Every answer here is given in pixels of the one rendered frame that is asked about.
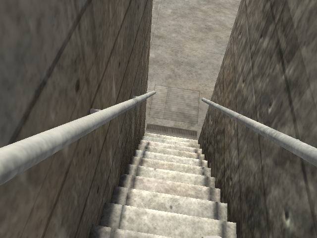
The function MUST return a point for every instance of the stairs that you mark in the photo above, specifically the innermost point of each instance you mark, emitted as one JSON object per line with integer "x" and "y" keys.
{"x": 166, "y": 192}

